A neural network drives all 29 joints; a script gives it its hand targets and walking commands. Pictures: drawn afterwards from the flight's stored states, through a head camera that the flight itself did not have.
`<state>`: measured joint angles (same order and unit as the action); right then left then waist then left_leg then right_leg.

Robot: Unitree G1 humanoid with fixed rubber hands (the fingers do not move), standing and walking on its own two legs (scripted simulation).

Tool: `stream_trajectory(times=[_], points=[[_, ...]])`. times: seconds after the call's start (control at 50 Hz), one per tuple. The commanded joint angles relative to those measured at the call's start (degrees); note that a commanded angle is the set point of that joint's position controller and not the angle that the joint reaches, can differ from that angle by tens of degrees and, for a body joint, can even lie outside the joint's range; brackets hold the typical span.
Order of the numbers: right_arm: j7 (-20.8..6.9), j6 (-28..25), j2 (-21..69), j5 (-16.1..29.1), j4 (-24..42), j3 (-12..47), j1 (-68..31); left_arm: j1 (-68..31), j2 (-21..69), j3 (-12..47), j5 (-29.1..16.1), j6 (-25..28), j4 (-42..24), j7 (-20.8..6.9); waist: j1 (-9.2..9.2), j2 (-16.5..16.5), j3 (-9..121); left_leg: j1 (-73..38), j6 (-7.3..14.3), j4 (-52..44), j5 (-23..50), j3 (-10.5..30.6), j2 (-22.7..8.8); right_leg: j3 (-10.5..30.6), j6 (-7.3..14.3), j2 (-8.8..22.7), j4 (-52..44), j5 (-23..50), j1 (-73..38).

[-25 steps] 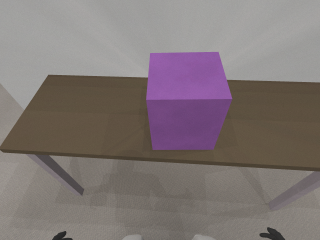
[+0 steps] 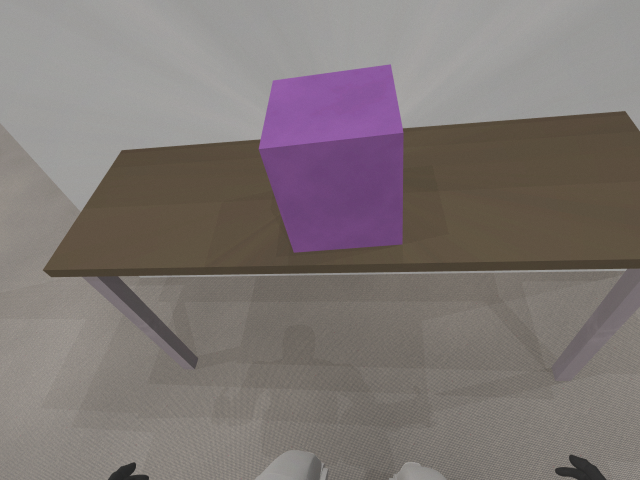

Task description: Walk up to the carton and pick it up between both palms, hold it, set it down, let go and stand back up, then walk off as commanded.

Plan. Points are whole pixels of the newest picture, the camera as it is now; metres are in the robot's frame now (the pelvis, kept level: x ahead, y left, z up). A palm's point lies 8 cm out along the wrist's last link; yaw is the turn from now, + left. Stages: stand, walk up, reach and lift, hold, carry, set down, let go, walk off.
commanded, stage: walk off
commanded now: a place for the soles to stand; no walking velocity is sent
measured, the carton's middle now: (339, 164) +0.64 +0.04 +0.01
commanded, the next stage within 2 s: none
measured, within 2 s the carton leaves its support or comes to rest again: neither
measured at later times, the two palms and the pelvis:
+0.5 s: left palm out of the picture -0.07 +0.40 -0.09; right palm out of the picture -0.03 -0.23 -0.10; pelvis -0.12 +0.08 +0.00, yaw +2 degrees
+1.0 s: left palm out of the picture -0.12 +0.45 -0.09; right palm out of the picture -0.02 -0.18 -0.10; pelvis -0.13 +0.13 +0.00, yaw +1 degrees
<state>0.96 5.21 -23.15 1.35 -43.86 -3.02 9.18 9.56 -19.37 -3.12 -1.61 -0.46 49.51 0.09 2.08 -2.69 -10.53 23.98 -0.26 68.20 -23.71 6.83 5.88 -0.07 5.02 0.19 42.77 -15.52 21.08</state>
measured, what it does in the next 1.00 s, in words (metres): steps to the left: left foot, then right foot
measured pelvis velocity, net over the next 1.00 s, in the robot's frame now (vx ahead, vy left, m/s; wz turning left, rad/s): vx -0.13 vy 0.13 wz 0.02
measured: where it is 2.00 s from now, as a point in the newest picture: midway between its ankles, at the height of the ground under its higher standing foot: outside the picture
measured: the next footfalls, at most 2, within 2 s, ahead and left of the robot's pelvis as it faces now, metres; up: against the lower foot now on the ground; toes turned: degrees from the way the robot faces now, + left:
left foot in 0.30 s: +0.03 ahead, +0.18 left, +0.00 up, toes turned -4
right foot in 0.62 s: -0.16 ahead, -0.02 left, +0.00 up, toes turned +3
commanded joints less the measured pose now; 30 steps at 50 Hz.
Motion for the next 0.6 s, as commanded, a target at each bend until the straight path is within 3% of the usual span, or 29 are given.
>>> stream_trajectory(times=[0.0,0.02,0.04,0.06,0.08,0.12,0.14,0.16,0.18,0.2,0.22,0.24,0.26,0.28,0.3,0.32,0.34,0.36,0.4,0.42,0.44,0.46,0.48,0.5,0.52,0.54,0.56,0.58], points=[[-0.2,-1.3,-12.4,-2.1,-3.3,-4.8,8.8,-1.9,-17.5,-6.4,3.1,1.1,-4.7,1.6,-2.2,10.2,5.1,4.0,-0.4,-1.2,0.2,2.4,0.3,21.4,-3.5,12.7,-30.3,-25.7,-3.9],[-0.3,-1.3,-12.6,-2.1,-3.2,-4.8,10.1,-2.5,-17.9,-6.6,2.9,0.9,-5.6,1.4,-2.26,11.6,6.0,3.6,-0.1,-2.1,0.5,2.1,0.7,21.5,-4.3,12.5,-31.2,-28.4,-3.4],[-0.5,-1.6,-13.0,-2.0,-3.7,-4.9,10.0,-3.4,-18.8,-6.4,3.0,0.9,-5.0,1.7,-2.64,9.0,6.3,3.4,0.0,-3.4,-1.3,2.1,0.5,21.5,-2.5,13.8,-30.4,-27.8,-3.4],[-0.4,-1.3,-12.5,-2.2,-3.1,-4.8,10.6,-3.3,-18.7,-6.5,3.1,0.7,-5.7,1.6,-2.07,10.0,6.5,3.1,-0.2,-4.6,-2.0,0.8,0.1,21.6,-2.0,14.1,-30.6,-28.2,-3.7],[-0.5,-1.4,-12.6,-2.1,-3.0,-4.7,11.5,-3.8,-19.4,-6.3,3.2,0.5,-5.7,1.6,-2.82,8.1,7.7,2.6,0.0,-6.0,-3.9,1.1,-0.1,22.4,-0.4,15.0,-29.5,-27.8,-3.5],[-0.4,-1.8,-11.3,-2.1,-2.2,-4.5,10.2,-3.8,-19.2,-6.3,3.5,0.1,-7.0,1.6,-1.6,10.8,7.0,-0.5,0.0,-9.8,-7.5,-1.7,-1.1,18.4,3.0,14.2,-27.9,-25.5,0.4],[-0.5,-2.0,-10.5,-2.5,-1.2,-4.2,10.1,-2.9,-18.7,-6.4,3.8,0.1,-7.6,1.3,-1.02,13.9,6.0,-1.7,0.1,-11.8,-7.9,-2.6,-1.3,17.3,4.0,13.2,-27.2,-24.9,2.4],[-0.4,-2.1,-10.0,-2.4,-1.3,-4.2,11.2,-3.6,-19.2,-6.4,4.1,-0.1,-7.1,1.5,-1.66,14.6,5.9,-2.8,0.6,-15.3,-7.5,-2.4,-3.2,18.7,4.7,14.2,-26.7,-24.8,2.8],[-0.3,-2.4,-9.7,-2.5,-1.3,-4.3,12.9,-2.5,-19.1,-6.4,4.2,-0.2,-8.0,1.1,-1.72,15.5,8.5,-4.5,0.8,-18.3,-8.4,-4.7,-2.8,16.8,4.6,13.6,-25.9,-24.9,2.5],[-0.4,-2.3,-10.7,-3.1,-2.2,-4.5,14.7,-4.2,-19.3,-6.3,3.9,-0.4,-7.0,1.0,-3.33,13.1,8.2,-7.8,1.4,-20.1,-7.2,-5.7,-3.1,17.8,3.7,14.3,-26.4,-26.6,6.3],[-0.7,-2.7,-10.7,-2.9,-3.2,-5.1,19.5,-5.6,-19.8,-6.6,3.7,-0.9,-8.2,1.0,-5.62,12.5,10.3,-12.3,2.1,-24.5,-4.9,-7.5,-2.9,15.0,2.6,13.9,-25.7,-29.9,8.6],[-0.6,-2.8,-10.0,-3.0,-3.4,-5.1,22.1,-5.4,-18.4,-6.5,4.1,-1.2,-8.7,1.0,-6.16,13.8,10.1,-15.7,2.7,-28.8,-2.4,-7.1,-3.8,13.0,1.4,12.1,-22.3,-29.8,10.6],[-0.3,-2.9,-9.6,-3.5,-2.9,-4.8,20.7,-5.0,-16.2,-5.8,3.9,-1.5,-8.3,1.0,-5.91,8.9,7.8,-15.2,3.4,-32.6,-3.8,-4.5,-4.2,11.1,0.2,9.9,-17.2,-31.3,13.0],[-0.3,-3.0,-12.8,-4.2,-2.4,-5.2,19.9,-2.4,-14.3,-5.3,3.5,-1.7,-8.3,1.2,-5.75,-1.3,7.0,-11.9,6.3,-42.0,-18.3,8.8,-9.5,5.6,-1.9,4.3,-5.5,-33.2,17.2],[-0.1,-4.0,-14.9,-4.8,0.8,-4.6,13.4,-1.6,-11.3,-5.1,2.9,-1.8,-7.5,1.4,-4.36,-10.0,3.5,-2.4,9.5,-55.2,-32.2,33.1,-19.8,0.7,-5.3,-3.9,14.9,-20.7,19.2],[0.3,-4.3,-18.8,-4.6,2.6,-5.3,8.1,-1.3,-15.1,-6.5,2.9,-2.1,-6.2,2.3,-3.17,-7.7,-1.7,10.3,9.0,-61.6,-36.3,38.7,-21.1,11.0,-5.8,-6.0,24.5,-16.3,14.6],[0.9,-4.2,-17.4,-4.3,4.5,-4.9,1.4,1.7,-16.0,-6.2,2.5,-2.2,-4.1,1.9,-0.68,-8.2,-2.2,14.0,7.2,-61.5,-29.9,31.9,-18.4,10.9,-5.8,-5.3,27.4,-12.1,8.6],[1.0,-4.4,-15.4,-4.1,5.6,-4.6,-2.1,4.6,-15.3,-5.7,2.3,-2.1,-3.3,1.4,1.34,-5.6,-0.3,13.0,7.5,-58.6,-21.5,24.2,-16.9,9.3,-6.0,-5.7,29.6,-9.4,4.1],[0.7,-5.0,-12.9,-4.0,6.2,-4.1,-3.6,11.5,-16.6,-5.8,2.6,-1.8,-0.7,-0.3,2.37,-4.0,7.5,8.4,5.5,-57.2,-21.8,16.7,-14.5,3.3,-6.1,-4.5,28.4,-7.7,-0.9],[0.3,-5.5,-12.5,-4.0,6.5,-4.0,-2.9,12.4,-16.1,-5.8,2.8,-1.9,-0.8,-0.6,2.01,-6.4,10.5,5.0,6.4,-56.1,-24.0,17.1,-15.3,2.6,-6.4,-3.5,26.2,-8.3,-1.5],[0.3,-5.4,-11.1,-4.7,6.4,-3.3,-1.6,11.1,-14.4,-5.7,2.8,-1.9,-0.7,-0.9,1.13,-4.8,9.8,1.8,7.6,-55.2,-25.2,18.2,-15.2,2.5,-6.2,-2.7,20.6,-9.8,-0.7],[0.2,-5.5,-13.2,-4.7,5.1,-3.4,1.2,9.9,-15.2,-6.8,2.8,-1.8,-0.8,-1.3,0.18,-4.8,10.5,1.3,6.9,-55.9,-27.6,18.5,-15.8,1.7,-5.6,-2.4,16.2,-12.7,-2.6],[0.0,-5.3,-13.9,-5.4,4.9,-3.7,2.2,11.6,-14.5,-6.2,2.9,-1.5,-1.7,-1.2,0.81,-4.7,8.5,-0.4,7.3,-55.3,-26.6,19.2,-16.7,1.2,-4.2,-1.0,10.2,-15.3,-2.8],[0.0,-4.9,-14.2,-5.5,3.8,-3.7,3.0,12.9,-14.2,-6.6,2.9,-1.1,-1.3,-1.5,1.06,-5.3,8.3,-0.8,6.0,-57.4,-24.9,16.5,-15.7,-1.7,-3.2,-2.6,4.9,-19.2,-6.3],[-0.1,-4.8,-15.1,-5.9,4.3,-4.0,2.9,14.9,-14.6,-7.0,2.9,-1.3,-1.7,-1.5,1.82,-7.7,7.5,-0.6,5.0,-57.9,-24.3,15.2,-15.4,-2.9,-2.7,-1.9,1.0,-19.3,-9.3],[-0.4,-4.5,-15.2,-5.9,4.3,-3.7,1.6,18.1,-14.6,-7.3,3.1,-1.0,-0.5,-1.5,3.61,-6.7,7.5,-1.6,3.1,-54.9,-20.8,11.3,-13.1,-5.5,-1.5,-3.4,-9.5,-20.0,-14.3],[-0.4,-4.2,-14.3,-6.0,4.5,-3.7,1.6,21.5,-14.5,-7.5,3.4,-0.9,0.7,-1.6,5.2,-3.2,6.0,4.0,-0.1,-50.9,-20.9,4.6,-9.5,-6.3,-0.9,-4.2,-18.5,-19.0,-22.1],[-0.2,-4.2,-11.2,-6.0,4.2,-2.8,-0.1,25.8,-14.5,-7.7,3.5,-0.2,2.1,-1.2,8.14,7.9,2.5,11.6,-2.6,-30.4,-14.8,-2.1,-3.2,4.1,2.4,-0.6,-30.9,-21.7,-26.1]])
